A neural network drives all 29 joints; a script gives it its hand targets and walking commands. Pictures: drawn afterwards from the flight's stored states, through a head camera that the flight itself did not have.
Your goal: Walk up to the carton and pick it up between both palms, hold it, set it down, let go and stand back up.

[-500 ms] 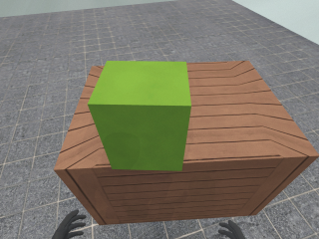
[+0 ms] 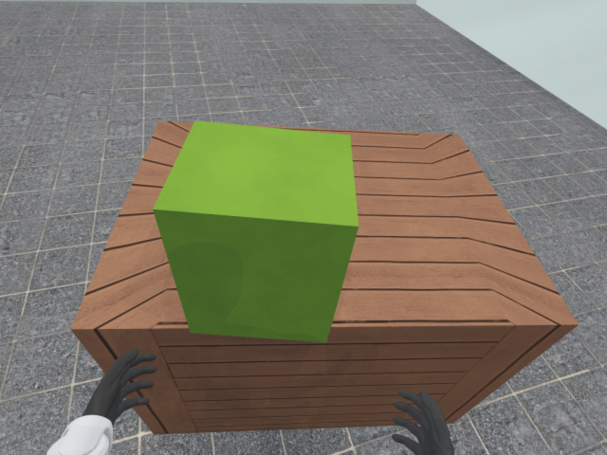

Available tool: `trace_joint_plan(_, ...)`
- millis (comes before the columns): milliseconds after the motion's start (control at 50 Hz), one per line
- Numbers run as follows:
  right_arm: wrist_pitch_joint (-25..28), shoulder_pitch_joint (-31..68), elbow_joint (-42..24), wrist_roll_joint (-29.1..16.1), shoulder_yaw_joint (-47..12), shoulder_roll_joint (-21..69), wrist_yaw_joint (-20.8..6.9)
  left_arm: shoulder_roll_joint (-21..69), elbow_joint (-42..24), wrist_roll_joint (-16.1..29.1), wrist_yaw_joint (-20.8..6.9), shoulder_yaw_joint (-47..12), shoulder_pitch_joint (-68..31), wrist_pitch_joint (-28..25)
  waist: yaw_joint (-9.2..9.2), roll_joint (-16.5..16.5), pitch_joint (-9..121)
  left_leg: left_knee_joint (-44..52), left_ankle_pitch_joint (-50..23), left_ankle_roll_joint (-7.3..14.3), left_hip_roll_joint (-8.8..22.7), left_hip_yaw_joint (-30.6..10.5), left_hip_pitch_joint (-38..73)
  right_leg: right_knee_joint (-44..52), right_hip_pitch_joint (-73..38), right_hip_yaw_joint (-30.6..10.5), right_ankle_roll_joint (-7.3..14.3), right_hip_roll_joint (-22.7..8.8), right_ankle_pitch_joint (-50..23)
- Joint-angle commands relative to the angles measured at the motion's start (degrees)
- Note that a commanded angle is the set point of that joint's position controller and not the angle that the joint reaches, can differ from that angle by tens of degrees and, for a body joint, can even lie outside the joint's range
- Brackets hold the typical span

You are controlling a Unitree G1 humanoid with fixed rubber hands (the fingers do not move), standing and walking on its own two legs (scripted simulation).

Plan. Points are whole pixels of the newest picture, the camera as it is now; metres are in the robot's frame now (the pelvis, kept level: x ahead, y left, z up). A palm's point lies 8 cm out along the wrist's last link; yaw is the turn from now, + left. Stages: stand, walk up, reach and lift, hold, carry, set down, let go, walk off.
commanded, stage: reach and lift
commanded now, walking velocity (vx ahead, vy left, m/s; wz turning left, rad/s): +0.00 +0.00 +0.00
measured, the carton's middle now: (265, 239) +0.43 +0.08 +0.03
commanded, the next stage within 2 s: none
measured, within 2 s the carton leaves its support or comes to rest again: neither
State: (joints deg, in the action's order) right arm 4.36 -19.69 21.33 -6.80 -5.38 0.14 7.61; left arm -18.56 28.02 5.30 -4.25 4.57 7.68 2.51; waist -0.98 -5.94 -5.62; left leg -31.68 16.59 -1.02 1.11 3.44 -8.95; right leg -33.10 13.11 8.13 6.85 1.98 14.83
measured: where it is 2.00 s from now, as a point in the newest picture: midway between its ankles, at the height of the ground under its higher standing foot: outside the picture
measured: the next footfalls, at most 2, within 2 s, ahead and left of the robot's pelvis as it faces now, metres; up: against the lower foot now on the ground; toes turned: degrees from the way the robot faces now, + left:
none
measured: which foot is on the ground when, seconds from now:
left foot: down 0.00-1.00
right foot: down 0.00-1.00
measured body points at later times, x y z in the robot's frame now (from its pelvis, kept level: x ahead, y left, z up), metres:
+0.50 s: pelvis +0.05 +0.04 +0.00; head +0.04 +0.06 +0.45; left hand +0.22 +0.29 -0.04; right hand +0.20 -0.14 -0.05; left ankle +0.01 +0.14 -0.73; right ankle +0.05 -0.03 -0.73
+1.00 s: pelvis +0.03 +0.09 +0.01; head +0.00 +0.10 +0.46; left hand +0.27 +0.31 +0.01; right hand +0.27 -0.13 +0.02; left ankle +0.01 +0.14 -0.73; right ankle +0.05 -0.03 -0.73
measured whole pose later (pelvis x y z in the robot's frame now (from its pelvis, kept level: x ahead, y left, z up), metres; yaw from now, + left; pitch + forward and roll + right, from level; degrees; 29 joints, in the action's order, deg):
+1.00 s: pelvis +0.03 +0.09 +0.01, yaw -1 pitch -5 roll -2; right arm 10.7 -5.9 27.6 -16.1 1.5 -11.4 -2.1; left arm -14.2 21.3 12.9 6.7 -5.0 5.9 -5.5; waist -2.7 0.1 -0.7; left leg -26.8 17.6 4.4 -1.4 5.9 -4.2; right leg -23.0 6.5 5.0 1.5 0.5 11.1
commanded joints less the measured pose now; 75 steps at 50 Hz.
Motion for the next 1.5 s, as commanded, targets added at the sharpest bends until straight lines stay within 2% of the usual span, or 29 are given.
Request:
trace_joint_plan(0, 5.4, 5.3, -9.9, -0.3, -0.9, 0.2, -0.9, -11.2, -11.7, 1.8, 0.7, 3.2, -8.5, -7.6, 0.05, 10.6, 6.8, 6.6, -0.6, 3.6, 1.0, -2.2, -10.8, 13.2, -8.9, -19.0, -4.9, -11.7, 10.6)
trace_joint_plan(60, 8.0, 4.6, -8.2, -0.4, -0.4, -0.4, -1.1, -11.3, -11.6, 2.8, 0.6, 2.7, -7.3, -11.0, 0.77, 10.9, 8.0, 6.6, -2.1, 3.5, 1.1, -2.8, -11.3, 11.9, -10.7, -18.6, -5.0, -11.2, 5.6)
trace_joint_plan(120, 11.4, 3.3, -4.8, 0.1, 0.3, -1.3, -1.1, -11.0, -10.3, 3.1, 0.0, 2.2, -4.1, -14.4, 1.61, 10.8, 8.6, 6.7, -6.0, 3.1, 0.9, -3.3, -10.6, 10.1, -13.6, -17.0, -5.4, -10.1, -4.5)
trace_joint_plan(220, 19.4, 1.7, -0.7, -0.5, 0.6, -3.5, -1.8, -10.1, -10.0, 3.3, -0.4, 1.1, 2.2, -20.9, 1.41, 9.8, 10.9, 5.8, -15.2, 1.8, 0.2, -4.0, -9.4, 6.2, -19.2, -14.3, -5.9, -7.7, -23.6)
trace_joint_plan(280, 24.0, 1.0, 2.5, -1.4, 0.6, -4.9, -2.8, -9.0, -9.9, 3.3, 0.0, 0.1, 4.8, -24.3, 1.14, 9.8, 10.6, 5.3, -18.6, 0.8, -0.1, -4.5, -8.2, 5.3, -19.6, -13.5, -5.8, -6.7, -29.4)
trace_joint_plan(320, 26.3, 1.1, 4.3, -2.1, 0.7, -5.7, -3.4, -8.0, -9.5, 3.5, 0.5, -0.7, 6.1, -25.9, 0.94, 9.4, 9.6, 4.8, -19.9, 0.2, -0.3, -4.7, -7.8, 5.5, -18.7, -13.3, -5.5, -6.1, -29.5)
trace_joint_plan(400, 30.0, 3.1, 3.8, -3.6, 1.1, -7.6, -4.8, -7.2, -10.1, 4.3, 1.5, -2.5, 6.2, -28.5, 0.45, 8.3, 7.9, 4.5, -20.4, -0.4, -0.2, -4.9, -8.1, 5.8, -17.6, -13.1, -5.0, -5.1, -27.6)
trace_joint_plan(540, 32.1, 8.6, 2.2, -6.0, 2.9, -10.2, -7.0, -5.7, -11.0, 5.7, 4.4, -4.5, 2.4, -31.0, -0.9, 8.1, 6.9, 4.7, -17.2, -0.8, 0.2, -5.0, -9.0, 6.3, -14.8, -12.7, -3.8, -4.1, -17.8)
trace_joint_plan(600, 30.1, 11.0, 3.3, -6.7, 3.9, -11.6, -7.7, -5.2, -10.7, 6.1, 5.7, -5.3, -1.1, -30.2, -0.73, 9.2, 6.7, 5.8, -14.0, -1.0, 0.6, -5.1, -9.0, 6.9, -13.2, -12.6, -3.0, -4.0, -12.4)
trace_joint_plan(680, 25.6, 14.9, 4.1, -8.1, 5.7, -14.1, -8.2, -4.6, -12.3, 6.5, 7.6, -6.3, -5.4, -26.9, -0.51, 11.7, 7.9, 7.6, -13.6, -1.8, 1.6, -5.7, -7.4, 7.7, -11.9, -11.8, -2.0, -3.3, -8.5)
trace_joint_plan(780, 18.8, 19.4, 0.5, -9.7, 7.5, -17.4, -8.9, -3.9, -16.3, 7.1, 9.8, -7.1, -9.2, -21.1, -0.77, 13.3, 11.1, 10.0, -18.1, -2.8, 2.7, -6.8, -3.4, 9.2, -11.8, -10.7, -1.2, -2.2, -9.3)
trace_joint_plan(900, 10.1, 23.5, -4.6, -9.7, 10.0, -20.5, -9.7, -0.9, -19.1, 7.2, 11.1, -7.3, -12.9, -12.1, -0.94, 11.9, 11.3, 12.9, -22.7, -3.1, 4.1, -8.6, -1.0, 11.2, -12.5, -10.2, -0.7, -1.4, -11.2)
trace_joint_plan(1000, 3.8, 27.6, -8.2, -8.9, 12.7, -21.7, -9.9, 0.7, -21.7, 7.7, 11.0, -7.0, -18.8, -5.5, -0.43, 9.7, 11.2, 14.8, -21.5, -2.7, 4.7, -9.4, -2.2, 11.9, -13.5, -10.1, -1.1, -1.3, -12.2)
trace_joint_plan(1060, 0.4, 30.3, -10.3, -8.7, 13.3, -22.5, -9.9, 1.0, -22.5, 7.6, 10.6, -5.9, -21.8, -2.3, -0.73, 8.2, 11.7, 15.6, -20.3, -2.2, 4.7, -9.3, -2.7, 12.4, -14.2, -10.3, -1.6, -1.4, -12.9)
trace_joint_plan(1140, -3.0, 33.5, -15.0, -8.9, 13.8, -22.9, -9.5, 0.4, -26.0, 7.3, 10.2, -3.9, -25.2, 1.9, -1.35, 6.3, 15.3, 15.5, -22.3, -1.7, 4.2, -8.5, -2.1, 12.9, -15.7, -10.4, -2.2, -1.3, -14.8)
trace_joint_plan(1320, -10.5, 41.0, -21.8, -8.7, 14.9, -23.8, -8.1, -2.1, -32.8, 7.6, 9.2, 0.3, -33.7, 11.3, -1.34, 6.7, 22.1, 16.5, -18.2, -0.7, 4.0, -6.9, -3.0, 13.3, -16.6, -10.4, -3.0, -1.6, -14.7)
trace_joint_plan(1480, -17.4, 48.7, -22.8, -9.5, 13.0, -22.8, -6.3, -6.0, -31.0, 8.0, 7.1, 4.4, -42.4, 18.5, -1.31, 6.5, 23.7, 17.5, -11.8, 1.0, 3.1, -5.2, -7.4, 13.8, -18.6, -11.0, -3.6, -2.8, -12.5)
